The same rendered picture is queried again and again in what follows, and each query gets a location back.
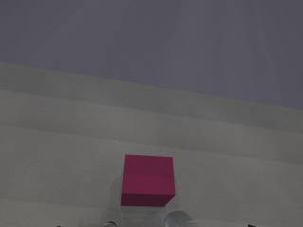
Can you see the carton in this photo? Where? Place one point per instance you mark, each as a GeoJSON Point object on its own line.
{"type": "Point", "coordinates": [147, 181]}

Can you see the right robot thigh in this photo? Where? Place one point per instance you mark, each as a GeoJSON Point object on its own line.
{"type": "Point", "coordinates": [180, 219]}

